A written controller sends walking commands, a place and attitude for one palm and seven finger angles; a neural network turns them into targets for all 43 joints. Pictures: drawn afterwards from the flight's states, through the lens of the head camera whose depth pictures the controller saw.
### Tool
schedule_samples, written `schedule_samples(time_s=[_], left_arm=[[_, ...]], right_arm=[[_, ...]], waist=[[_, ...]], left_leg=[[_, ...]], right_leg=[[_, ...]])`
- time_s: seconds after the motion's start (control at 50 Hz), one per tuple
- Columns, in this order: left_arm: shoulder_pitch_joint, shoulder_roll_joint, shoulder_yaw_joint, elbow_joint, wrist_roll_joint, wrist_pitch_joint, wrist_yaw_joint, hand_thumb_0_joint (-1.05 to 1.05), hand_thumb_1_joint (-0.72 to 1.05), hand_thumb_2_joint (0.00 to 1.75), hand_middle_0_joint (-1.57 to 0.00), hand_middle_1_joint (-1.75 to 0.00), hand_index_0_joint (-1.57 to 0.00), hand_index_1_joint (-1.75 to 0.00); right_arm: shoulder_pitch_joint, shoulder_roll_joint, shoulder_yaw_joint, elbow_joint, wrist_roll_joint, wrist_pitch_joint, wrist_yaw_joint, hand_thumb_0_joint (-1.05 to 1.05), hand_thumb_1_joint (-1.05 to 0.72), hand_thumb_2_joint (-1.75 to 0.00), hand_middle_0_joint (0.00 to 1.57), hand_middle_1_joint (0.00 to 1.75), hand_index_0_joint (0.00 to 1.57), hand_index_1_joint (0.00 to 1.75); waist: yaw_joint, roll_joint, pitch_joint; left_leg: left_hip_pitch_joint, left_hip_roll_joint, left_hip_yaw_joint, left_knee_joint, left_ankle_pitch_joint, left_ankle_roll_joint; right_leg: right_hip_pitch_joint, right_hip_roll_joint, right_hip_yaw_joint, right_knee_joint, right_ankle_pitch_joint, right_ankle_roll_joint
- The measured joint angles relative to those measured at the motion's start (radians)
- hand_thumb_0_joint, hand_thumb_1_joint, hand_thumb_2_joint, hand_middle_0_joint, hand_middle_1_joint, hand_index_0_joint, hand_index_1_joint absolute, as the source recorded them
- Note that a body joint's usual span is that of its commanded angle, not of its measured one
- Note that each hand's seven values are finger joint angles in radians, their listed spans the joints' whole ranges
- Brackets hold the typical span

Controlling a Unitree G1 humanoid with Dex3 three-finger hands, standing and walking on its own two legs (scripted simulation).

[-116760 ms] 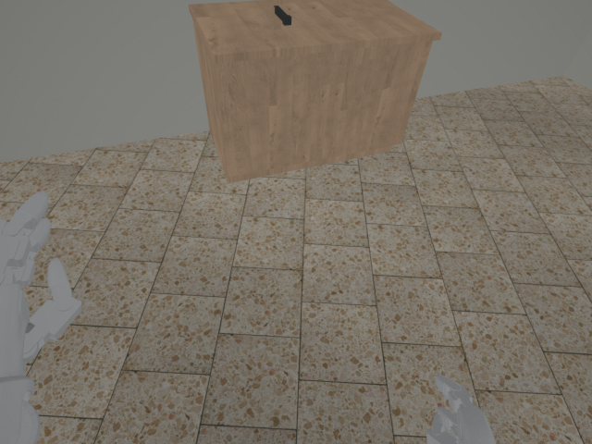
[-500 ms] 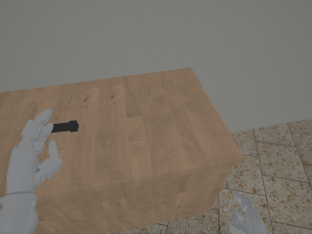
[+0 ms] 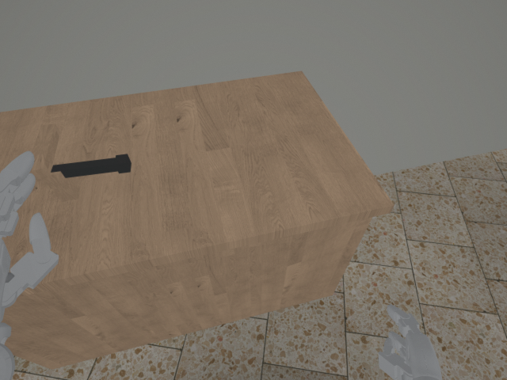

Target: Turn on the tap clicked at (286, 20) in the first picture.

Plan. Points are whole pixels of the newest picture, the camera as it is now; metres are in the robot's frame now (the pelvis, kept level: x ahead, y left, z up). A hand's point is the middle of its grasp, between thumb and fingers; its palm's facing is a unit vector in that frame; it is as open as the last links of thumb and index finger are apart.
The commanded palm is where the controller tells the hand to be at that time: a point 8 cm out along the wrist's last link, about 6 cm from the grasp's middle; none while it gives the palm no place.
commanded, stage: step back with the hand held close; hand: left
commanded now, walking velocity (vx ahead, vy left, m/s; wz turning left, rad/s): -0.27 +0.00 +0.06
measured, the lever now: (123, 163) +0.51 +0.32 +0.01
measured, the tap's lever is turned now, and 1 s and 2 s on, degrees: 86 86 86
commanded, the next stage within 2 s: stop stepping back and stand still in 0.48 s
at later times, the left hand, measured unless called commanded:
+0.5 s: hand (0, 349) +0.12 +0.24 +0.17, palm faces +0.44 -0.79 -0.43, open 7.5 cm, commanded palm +0.06 +0.28 +0.18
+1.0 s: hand out of the picture +0.01 +0.23 +0.19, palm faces +0.42 -0.85 -0.31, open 7.5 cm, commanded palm -0.05 +0.27 +0.18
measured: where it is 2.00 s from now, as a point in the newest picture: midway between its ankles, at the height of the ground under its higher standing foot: outside the picture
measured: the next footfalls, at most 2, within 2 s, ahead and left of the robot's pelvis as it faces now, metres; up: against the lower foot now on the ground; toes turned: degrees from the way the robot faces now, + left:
left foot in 0.84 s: -0.16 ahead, +0.10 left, +0.00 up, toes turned +4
right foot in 1.14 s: -0.17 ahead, -0.13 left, +0.00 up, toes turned -4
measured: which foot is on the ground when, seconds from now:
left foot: down 0.00-0.64, up 0.66-0.82, down 0.84-1.00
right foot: down 0.00-0.82, up 0.84-1.00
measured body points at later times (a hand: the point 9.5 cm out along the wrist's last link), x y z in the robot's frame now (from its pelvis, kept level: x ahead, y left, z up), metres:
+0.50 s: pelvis -0.09 +0.00 -0.02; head -0.06 +0.00 +0.43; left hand +0.09 +0.28 +0.19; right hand +0.10 -0.24 -0.09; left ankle +0.06 +0.11 -0.73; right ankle +0.05 -0.13 -0.73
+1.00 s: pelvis -0.21 -0.01 +0.00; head -0.25 +0.00 +0.44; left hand -0.02 +0.27 +0.20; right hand -0.08 -0.25 -0.08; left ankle -0.20 +0.10 -0.74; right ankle -0.16 -0.14 -0.64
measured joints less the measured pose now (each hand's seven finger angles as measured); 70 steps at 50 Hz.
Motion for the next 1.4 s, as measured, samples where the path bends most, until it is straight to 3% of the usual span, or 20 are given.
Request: schedule_samples(time_s=[0.12, 0.3, 0.44, 0.56, 0.6, 0.64, 0.68, 0.74, 0.78, 0.82, 0.88, 0.92, 0.96, 1.0, 1.08, 1.14, 1.2, 1.26, 1.34, 1.4], left_arm=[[0.012, -0.034, 0.008, 0.044, 0.015, -0.014, 0.019, 0.01, 0.89, 0.9, -0.21, -0.3, -0.21, -0.31], [-0.058, -0.066, -0.032, 0.023, 0.037, 0.006, 0.037, 0.02, 0.88, 0.9, -0.21, -0.3, -0.21, -0.31], [-0.05, -0.016, 0.012, -0.053, 0.029, -0.024, 0.043, 0.01, 0.88, 0.9, -0.21, -0.3, -0.21, -0.31], [-0.049, 0.016, 0.036, -0.047, 0.03, -0.016, 0.036, 0.01, 0.88, 0.9, -0.21, -0.3, -0.21, -0.31], [-0.065, 0.024, 0.043, -0.047, 0.027, -0.011, 0.034, 0.01, 0.88, 0.9, -0.21, -0.3, -0.21, -0.31], [-0.073, 0.019, 0.043, -0.049, 0.022, -0.008, 0.033, 0.01, 0.88, 0.9, -0.21, -0.3, -0.21, -0.31], [-0.057, 0.001, 0.038, -0.065, 0.018, 0.009, 0.033, 0.01, 0.88, 0.9, -0.21, -0.3, -0.21, -0.31], [-0.025, -0.042, 0.021, -0.064, 0.017, 0.052, 0.018, 0.01, 0.88, 0.9, -0.21, -0.3, -0.21, -0.31], [-0.031, -0.052, 0.007, -0.043, 0.013, 0.073, 0.019, 0.01, 0.88, 0.9, -0.21, -0.3, -0.21, -0.31], [-0.063, -0.042, 0.002, -0.037, 0.011, 0.085, 0.027, 0.01, 0.88, 0.9, -0.21, -0.3, -0.21, -0.31], [-0.167, -0.008, 0.014, 0.01, 0.024, 0.076, 0.037, 0.01, 0.88, 0.9, -0.21, -0.3, -0.21, -0.31], [-0.163, -0.01, 0.02, 0.046, 0.027, 0.069, 0.035, 0.02, 0.88, 0.9, -0.21, -0.3, -0.2, -0.31], [-0.123, -0.019, 0.016, 0.046, 0.021, 0.075, 0.034, 0.02, 0.88, 0.9, -0.2, -0.3, -0.2, -0.31], [-0.075, -0.031, 0.004, 0.028, 0.017, 0.074, 0.031, 0.01, 0.89, 0.9, -0.2, -0.3, -0.2, -0.31], [0.031, -0.035, -0.005, -0.002, 0.011, 0.077, 0.034, 0.01, 0.89, 0.9, -0.2, -0.3, -0.2, -0.31], [0.041, -0.006, 0.006, 0.012, 0.015, 0.083, 0.041, 0.01, 0.89, 0.9, -0.2, -0.3, -0.2, -0.31], [-0.046, -0.052, -0.032, 0.06, 0.013, 0.085, 0.03, 0.01, 0.89, 0.9, -0.2, -0.3, -0.2, -0.31], [-0.074, -0.08, -0.052, 0.075, 0.008, 0.072, 0.021, 0.01, 0.88, 0.9, -0.21, -0.3, -0.21, -0.31], [-0.019, -0.065, -0.043, 0.01, 0.001, 0.046, 0.023, 0.02, 0.88, 0.9, -0.21, -0.3, -0.21, -0.31], [-0.013, -0.035, -0.032, -0.025, -0.004, 0.026, 0.029, 0.01, 0.88, 0.9, -0.21, -0.3, -0.21, -0.31]], right_arm=[[0.018, 0.005, 0.007, 0.017, 0.003, -0.018, 0.005, 0.01, -0.91, -0.9, 0.2, 0.3, 0.2, 0.3], [0.012, 0.023, 0.025, 0.05, -0.013, -0.045, 0.005, 0.01, -0.9, -0.9, 0.2, 0.3, 0.2, 0.3], [-0.01, 0.014, 0.009, 0.037, -0.021, -0.048, 0.018, 0.01, -0.9, -0.9, 0.2, 0.3, 0.2, 0.3], [0.003, 0.014, -0.013, 0.029, -0.017, -0.049, 0.014, 0.01, -0.91, -0.9, 0.2, 0.3, 0.2, 0.3], [0.011, 0.022, -0.017, 0.038, -0.013, -0.05, 0.013, 0.01, -0.91, -0.9, 0.2, 0.3, 0.2, 0.3], [0.011, 0.025, -0.017, 0.05, -0.005, -0.045, 0.016, 0.01, -0.91, -0.9, 0.2, 0.3, 0.2, 0.3], [0.002, 0.024, -0.017, 0.078, -0.008, -0.03, 0.025, 0.01, -0.91, -0.9, 0.2, 0.3, 0.2, 0.3], [-0.014, 0.022, -0.005, 0.123, -0.023, -0.002, 0.033, 0.01, -0.91, -0.9, 0.2, 0.3, 0.2, 0.3], [-0.001, 0.026, 0.006, 0.115, -0.022, -0.007, 0.02, 0.01, -0.91, -0.9, 0.2, 0.3, 0.2, 0.3], [0.015, 0.019, 0.016, 0.08, -0.02, -0.034, 0.011, 0.01, -0.91, -0.9, 0.2, 0.3, 0.2, 0.3], [0.016, 0.037, 0.014, 0.053, -0.022, -0.073, 0.008, 0.01, -0.91, -0.9, 0.2, 0.3, 0.2, 0.3], [0.046, 0.051, 0.019, 0.061, -0.014, -0.08, 0.03, 0.01, -0.91, -0.9, 0.2, 0.3, 0.2, 0.3], [0.081, 0.056, 0.023, 0.077, -0.009, -0.074, 0.048, 0.01, -0.91, -0.9, 0.2, 0.3, 0.2, 0.3], [0.11, 0.055, 0.024, 0.097, -0.007, -0.059, 0.056, 0.01, -0.9, -0.9, 0.2, 0.3, 0.2, 0.3], [0.151, 0.049, 0.026, 0.12, -0.011, -0.02, 0.043, 0.01, -0.9, -0.9, 0.2, 0.3, 0.2, 0.3], [0.164, 0.049, 0.026, 0.113, -0.011, -0.017, 0.028, 0.01, -0.9, -0.9, 0.2, 0.3, 0.2, 0.3], [0.113, 0.015, 0.005, 0.164, -0.003, -0.016, 0.025, 0.01, -0.9, -0.9, 0.2, 0.3, 0.2, 0.3], [0.081, 0.002, -0.015, 0.183, 0.004, -0.018, 0.027, 0.02, -0.91, -0.9, 0.2, 0.3, 0.2, 0.3], [0.06, -0.005, -0.025, 0.131, 0.002, -0.026, 0.014, 0.02, -0.91, -0.9, 0.2, 0.3, 0.2, 0.3], [0.044, -0.021, -0.037, 0.089, -0.002, -0.043, 0.0, 0.01, -0.91, -0.9, 0.2, 0.3, 0.2, 0.3]], waist=[[0.006, 0.026, -0.015], [0.008, 0.0, 0.018], [-0.014, -0.024, 0.034], [-0.034, -0.005, 0.047], [-0.034, -0.005, 0.048], [-0.029, -0.011, 0.055], [-0.004, -0.047, 0.047], [0.026, -0.09, 0.005], [0.029, -0.098, -0.035], [0.013, -0.091, -0.061], [-0.015, -0.123, -0.013], [-0.043, -0.119, -0.041], [-0.073, -0.094, -0.078], [-0.079, -0.061, -0.099], [-0.057, -0.01, -0.126], [-0.038, -0.016, -0.125], [-0.015, 0.03, -0.078], [-0.015, 0.007, -0.057], [-0.04, -0.039, -0.056], [-0.053, -0.04, -0.053]], left_leg=[[-0.051, -0.001, 0.002, 0.034, -0.018, 0.012], [-0.104, 0.002, 0.006, 0.104, -0.082, 0.017], [-0.165, 0.008, 0.013, 0.136, -0.129, 0.008], [-0.198, 0.051, 0.03, 0.141, -0.011, 0.017], [-0.218, 0.073, 0.048, 0.163, -0.003, 0.014], [-0.246, 0.074, 0.052, 0.228, -0.14, -0.008], [-0.305, 0.029, 0.033, 0.472, -0.275, -0.041], [-0.262, -0.013, 0.035, 0.725, -0.285, -0.045], [-0.123, -0.015, 0.044, 0.594, -0.339, -0.03], [0.044, -0.014, 0.032, 0.317, -0.361, -0.001], [0.088, -0.031, 0.042, 0.249, -0.266, 0.016], [0.101, -0.027, 0.047, 0.209, -0.23, 0.009], [0.107, -0.011, 0.033, 0.141, -0.185, 0.009], [0.107, 0.02, 0.024, 0.076, -0.146, 0.008], [0.096, 0.079, 0.037, -0.001, -0.097, -0.012], [0.034, 0.083, 0.047, 0.08, -0.146, -0.018], [-0.091, 0.08, -0.017, 0.365, -0.231, -0.011], [-0.141, 0.042, -0.004, 0.478, -0.212, -0.014], [-0.051, 0.037, 0.043, 0.237, -0.167, 0.0], [-0.004, 0.033, 0.033, 0.111, -0.091, 0.01]], right_leg=[[-0.046, -0.005, -0.005, 0.034, -0.04, 0.01], [-0.081, -0.012, -0.019, 0.068, 0.013, 0.004], [-0.139, -0.015, -0.025, 0.09, 0.02, -0.004], [-0.178, 0.008, -0.035, 0.246, -0.184, -0.001], [-0.177, 0.01, -0.046, 0.265, -0.18, -0.007], [-0.181, -0.004, -0.063, 0.267, -0.119, -0.022], [-0.199, -0.031, -0.04, 0.263, -0.041, -0.036], [-0.224, -0.065, -0.005, 0.238, -0.026, -0.016], [-0.237, -0.075, -0.018, 0.2, -0.063, -0.011], [-0.27, -0.071, -0.041, 0.2, -0.111, -0.004], [-0.354, -0.042, 0.016, 0.548, -0.237, 0.012], [-0.381, -0.016, 0.02, 0.771, -0.212, 0.013], [-0.366, -0.009, 0.0, 0.843, -0.164, 0.013], [-0.303, -0.013, -0.03, 0.745, -0.133, 0.007], [-0.089, -0.022, -0.087, 0.328, -0.202, -0.012], [0.09, -0.033, -0.107, 0.052, -0.188, -0.042], [0.092, 0.0, -0.121, 0.047, -0.124, -0.038], [0.115, -0.013, -0.113, 0.03, -0.129, -0.027], [0.124, -0.03, -0.09, 0.048, -0.144, -0.023], [0.082, -0.031, -0.089, 0.163, -0.226, -0.02]])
